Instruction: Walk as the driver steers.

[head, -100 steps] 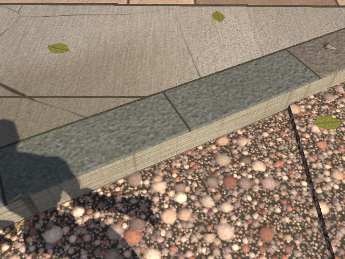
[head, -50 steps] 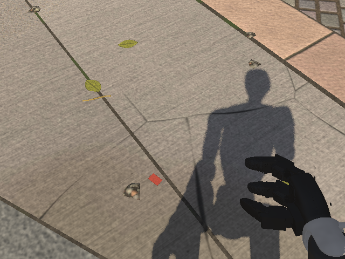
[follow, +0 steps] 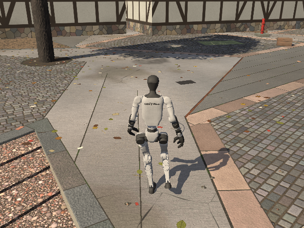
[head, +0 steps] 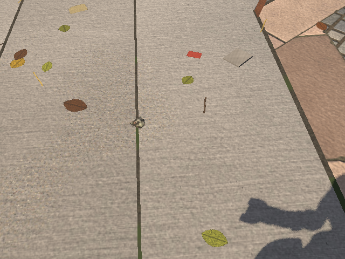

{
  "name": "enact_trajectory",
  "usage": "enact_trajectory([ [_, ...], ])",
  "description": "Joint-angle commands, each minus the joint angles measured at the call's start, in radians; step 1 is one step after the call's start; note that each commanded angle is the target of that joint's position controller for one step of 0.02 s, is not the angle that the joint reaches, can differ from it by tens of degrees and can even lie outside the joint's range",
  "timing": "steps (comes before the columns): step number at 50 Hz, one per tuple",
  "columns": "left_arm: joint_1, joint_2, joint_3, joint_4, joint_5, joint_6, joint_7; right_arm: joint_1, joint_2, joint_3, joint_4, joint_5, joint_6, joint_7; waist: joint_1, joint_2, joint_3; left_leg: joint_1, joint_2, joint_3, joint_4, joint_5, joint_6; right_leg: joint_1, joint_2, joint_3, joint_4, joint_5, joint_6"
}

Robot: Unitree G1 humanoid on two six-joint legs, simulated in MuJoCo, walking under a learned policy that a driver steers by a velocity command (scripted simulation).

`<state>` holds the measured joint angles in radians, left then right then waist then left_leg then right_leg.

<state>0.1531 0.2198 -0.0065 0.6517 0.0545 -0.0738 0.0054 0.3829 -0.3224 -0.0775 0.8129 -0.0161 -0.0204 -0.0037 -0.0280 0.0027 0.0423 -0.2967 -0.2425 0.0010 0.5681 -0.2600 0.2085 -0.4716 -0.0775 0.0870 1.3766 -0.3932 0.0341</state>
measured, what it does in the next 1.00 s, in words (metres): walks ahead, turning left: right foot, then left foot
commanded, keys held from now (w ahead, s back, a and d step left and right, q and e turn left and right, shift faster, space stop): w+q+shift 0.56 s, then q+shift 0.26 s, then e+shift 0.18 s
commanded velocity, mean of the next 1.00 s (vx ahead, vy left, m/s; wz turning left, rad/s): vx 0.76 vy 0.00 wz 0.87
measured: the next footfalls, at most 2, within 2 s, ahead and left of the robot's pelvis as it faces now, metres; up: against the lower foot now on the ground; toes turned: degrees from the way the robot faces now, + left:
right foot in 0.26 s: +0.49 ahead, -0.16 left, +0.00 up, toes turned +17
left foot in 0.70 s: +0.77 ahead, +0.21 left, +0.00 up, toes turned +40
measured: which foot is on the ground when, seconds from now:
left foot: down 0.00-0.26, up 0.28-0.68, down 0.70-1.00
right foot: up 0.00-0.24, down 0.26-0.68, up 0.70-1.00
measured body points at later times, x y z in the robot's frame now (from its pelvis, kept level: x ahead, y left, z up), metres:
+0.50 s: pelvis +0.46 -0.02 +0.02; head +0.48 -0.01 +0.46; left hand +0.32 +0.25 -0.10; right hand +0.78 -0.17 -0.04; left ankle +0.47 +0.08 -0.62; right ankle +0.45 -0.18 -0.72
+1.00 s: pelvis +0.77 +0.17 +0.02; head +0.79 +0.23 +0.47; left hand +0.72 +0.51 -0.06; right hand +1.07 +0.09 -0.07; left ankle +0.74 +0.19 -0.72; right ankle +1.03 +0.18 -0.65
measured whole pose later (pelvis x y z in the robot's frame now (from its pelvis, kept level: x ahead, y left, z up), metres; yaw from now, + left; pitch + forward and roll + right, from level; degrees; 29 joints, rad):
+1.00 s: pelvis +0.77 +0.17 +0.02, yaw +51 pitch +2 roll +0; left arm 0.06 0.31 0.05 0.60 0.01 -0.10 0.02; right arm 0.20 -0.27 -0.06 0.71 0.01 -0.01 -0.04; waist -0.04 -0.06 0.07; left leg -0.23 -0.20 -0.13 0.42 -0.20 0.14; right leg -0.74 -0.08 0.08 0.84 -0.03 0.07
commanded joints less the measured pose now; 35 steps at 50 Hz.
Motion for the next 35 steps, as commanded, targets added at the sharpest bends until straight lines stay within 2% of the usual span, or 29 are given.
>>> enact_trajectory([
  [1,0.050,0.140,0.026,-0.066,0.029,0.033,-0.005,-0.033,-0.112,-0.019,-0.084,0.013,-0.056,-0.005,0.076,-0.110,0.007,0.023,0.264,-0.447,-0.359,0.136,0.150,-0.172,-0.053,-0.036,-0.173,-0.040,0.031],
  [2,-0.017,0.127,0.017,-0.114,0.020,0.036,-0.012,-0.025,-0.135,-0.022,-0.087,0.010,-0.062,-0.004,0.065,-0.042,0.031,-0.047,0.260,-0.448,-0.384,0.199,0.160,-0.150,-0.052,-0.059,-0.279,0.022,0.039],
  [3,-0.099,0.119,0.009,-0.143,0.008,0.031,-0.017,-0.018,-0.124,-0.021,-0.080,0.009,-0.065,-0.001,0.043,-0.038,0.068,-0.084,0.237,-0.422,-0.390,0.270,0.142,-0.128,-0.053,-0.072,-0.384,0.120,0.044],
  [5,-0.182,0.096,-0.002,-0.160,-0.008,0.026,-0.023,-0.004,-0.134,-0.028,-0.071,0.015,-0.065,0.007,0.000,-0.030,0.053,-0.104,0.183,-0.363,-0.384,0.357,0.084,-0.017,-0.011,-0.100,-0.579,0.352,0.037],
  [8,-0.223,0.111,0.000,-0.173,-0.024,0.020,-0.020,0.048,-0.165,-0.041,-0.048,0.025,-0.064,0.015,-0.052,0.026,0.003,0.029,0.220,-0.401,-0.337,0.533,0.040,0.073,0.045,-0.104,-0.740,0.476,0.005],
  [10,-0.167,0.156,0.018,-0.160,-0.025,0.014,-0.008,0.037,-0.186,-0.048,-0.048,0.021,-0.062,0.008,-0.022,0.031,-0.049,0.130,0.225,-0.420,-0.207,0.716,-0.002,0.181,0.088,-0.086,-0.831,0.410,-0.012],
  [11,-0.067,0.201,0.038,-0.133,-0.029,0.010,0.004,0.025,-0.212,-0.053,-0.048,0.015,-0.061,0.008,0.029,0.030,-0.123,0.164,0.223,-0.419,-0.067,0.825,-0.027,0.297,0.112,-0.081,-0.830,0.332,-0.023],
  [12,0.123,0.241,0.061,-0.091,-0.034,0.004,0.017,-0.033,-0.242,-0.059,-0.059,0.011,-0.065,0.012,0.152,0.028,-0.212,0.108,0.205,-0.402,0.155,0.817,-0.051,0.504,0.093,-0.073,-0.840,0.280,-0.034],
  [13,0.354,0.306,0.092,-0.044,-0.020,0.000,0.038,-0.081,-0.179,-0.042,-0.083,0.006,-0.078,0.016,0.255,-0.008,-0.327,-0.038,0.167,-0.353,0.445,0.626,-0.065,0.761,-0.030,0.024,-0.796,0.073,-0.059],
  [14,0.401,0.359,0.105,-0.039,0.014,-0.002,0.044,-0.064,-0.018,0.001,-0.141,0.032,-0.085,0.015,0.204,-0.323,-0.450,-0.309,0.041,-0.232,0.766,-0.187,-0.088,0.972,-0.333,0.491,-0.947,-0.230,-0.118],
  [15,0.260,0.369,0.119,-0.053,0.016,0.005,0.029,0.025,-0.058,0.015,-0.158,0.040,-0.072,0.004,0.102,-0.420,-0.459,-0.452,0.112,-0.169,0.894,-0.175,-0.088,0.899,-0.412,0.820,-1.094,-0.370,-0.193],
  [16,0.155,0.238,0.097,-0.075,0.009,0.012,0.024,-0.052,-0.106,0.009,-0.122,0.007,-0.052,0.001,0.107,-0.219,-0.293,-0.487,0.196,-0.138,0.897,-0.078,-0.087,0.753,-0.349,0.675,-1.097,-0.461,-0.188],
  [17,0.137,0.172,0.081,-0.054,0.002,0.016,0.021,-0.113,-0.109,0.007,-0.126,-0.009,-0.040,0.014,0.103,-0.089,-0.159,-0.478,0.233,-0.108,0.849,-0.029,-0.094,0.598,-0.303,0.496,-1.099,-0.307,-0.172],
  [18,0.169,0.161,0.077,-0.016,0.003,0.013,0.018,-0.188,-0.092,0.008,-0.143,-0.026,-0.031,0.029,0.105,-0.030,-0.102,-0.466,0.266,-0.104,0.803,-0.029,-0.096,0.525,-0.256,0.353,-1.103,-0.131,-0.145],
  [19,0.195,0.161,0.074,0.021,0.004,0.006,0.020,-0.188,-0.059,0.017,-0.165,-0.029,-0.017,0.047,0.080,-0.060,-0.072,-0.467,0.284,-0.099,0.803,-0.036,-0.103,0.462,-0.250,0.285,-1.124,-0.086,-0.148],
  [20,0.212,0.143,0.071,0.054,-0.006,-0.005,0.011,-0.211,-0.033,0.027,-0.184,-0.027,-0.003,0.060,0.066,-0.083,-0.032,-0.472,0.312,-0.098,0.793,-0.038,-0.106,0.409,-0.243,0.220,-1.150,-0.021,-0.138],
  [21,0.225,0.127,0.067,0.079,-0.018,-0.017,0.001,-0.243,-0.014,0.033,-0.210,-0.024,0.008,0.068,0.053,-0.087,-0.010,-0.501,0.329,-0.098,0.785,-0.032,-0.106,0.395,-0.243,0.154,-1.169,0.054,-0.127],
  [22,0.257,0.101,0.061,0.104,-0.029,-0.024,-0.008,-0.296,-0.001,0.040,-0.230,-0.026,0.013,0.071,0.059,-0.059,0.019,-0.522,0.342,-0.088,0.765,-0.009,-0.102,0.386,-0.219,0.050,-1.173,0.210,-0.102],
  [23,0.237,0.124,0.064,0.106,-0.031,-0.033,-0.010,-0.310,0.004,0.046,-0.263,-0.026,0.015,0.078,0.034,-0.098,0.005,-0.519,0.338,-0.081,0.728,0.045,-0.104,0.372,-0.222,0.006,-1.198,0.252,-0.101],
  [24,0.206,0.134,0.066,0.107,-0.031,-0.041,-0.010,-0.334,-0.007,0.048,-0.279,-0.025,0.018,0.083,0.013,-0.098,0.021,-0.513,0.347,-0.078,0.691,0.098,-0.107,0.344,-0.213,-0.062,-1.225,0.317,-0.098],
  [26,0.187,0.138,0.067,0.124,-0.026,-0.044,-0.011,-0.374,-0.018,0.049,-0.286,-0.014,0.024,0.088,0.005,-0.078,0.036,-0.474,0.309,-0.015,0.585,0.191,-0.102,0.342,-0.128,-0.231,-1.248,0.440,-0.069],
  [27,0.200,0.169,0.069,0.127,-0.025,-0.050,-0.010,-0.405,-0.012,0.056,-0.313,-0.015,0.023,0.095,-0.005,-0.083,0.077,-0.448,0.327,0.012,0.471,0.220,-0.091,0.322,-0.156,-0.265,-1.259,0.521,-0.069],
  [28,0.226,0.173,0.071,0.143,-0.027,-0.049,-0.008,-0.457,-0.017,0.059,-0.322,-0.020,0.022,0.103,0.010,-0.046,0.108,-0.429,0.314,0.069,0.390,0.232,-0.078,0.344,-0.150,-0.306,-1.276,0.597,-0.062],
  [29,0.238,0.176,0.071,0.155,-0.029,-0.046,-0.004,-0.489,-0.002,0.065,-0.322,-0.026,0.017,0.106,0.017,-0.022,0.141,-0.379,0.285,0.121,0.292,0.248,-0.065,0.351,-0.131,-0.354,-1.258,0.747,-0.053],
  [30,0.255,0.202,0.076,0.153,-0.031,-0.041,0.002,-0.483,-0.005,0.064,-0.308,-0.028,0.011,0.106,0.019,-0.016,0.115,-0.304,0.229,0.176,0.230,0.248,-0.055,0.392,-0.118,-0.373,-1.204,0.980,-0.048],
  [32,0.268,0.274,0.090,0.135,-0.042,-0.028,0.019,-0.320,-0.022,0.051,-0.248,-0.028,0.000,0.095,-0.053,-0.060,-0.011,-0.098,0.126,0.218,0.192,0.219,-0.043,0.448,-0.139,-0.377,-0.930,1.444,-0.036],
  [33,0.243,0.321,0.102,0.121,-0.049,-0.016,0.023,-0.150,-0.044,0.036,-0.209,-0.036,-0.010,0.085,-0.138,-0.091,-0.085,0.082,0.113,0.163,0.125,0.205,-0.015,0.404,-0.182,-0.354,-0.707,1.442,-0.040],
  [34,0.210,0.309,0.104,0.104,-0.054,-0.006,0.018,0.044,-0.094,0.005,-0.137,-0.034,-0.019,0.059,-0.208,-0.077,-0.186,0.316,0.111,0.091,0.046,0.301,0.018,0.322,-0.183,-0.339,-0.439,1.242,-0.028],
  [35,0.193,0.251,0.101,0.052,-0.061,-0.016,0.034,0.022,-0.238,-0.058,-0.156,0.098,-0.014,0.037,-0.152,0.028,-0.173,0.557,0.265,-0.127,-0.020,0.518,0.040,0.054,0.006,-0.276,-0.144,0.191,0.048],
])
Velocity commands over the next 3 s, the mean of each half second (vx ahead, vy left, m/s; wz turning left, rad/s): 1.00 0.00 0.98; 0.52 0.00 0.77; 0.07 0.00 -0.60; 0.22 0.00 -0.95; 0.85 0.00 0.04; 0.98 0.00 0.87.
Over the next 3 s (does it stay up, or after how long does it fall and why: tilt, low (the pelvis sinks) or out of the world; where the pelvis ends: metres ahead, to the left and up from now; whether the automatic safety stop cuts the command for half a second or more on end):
stays up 1.72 0.30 0.01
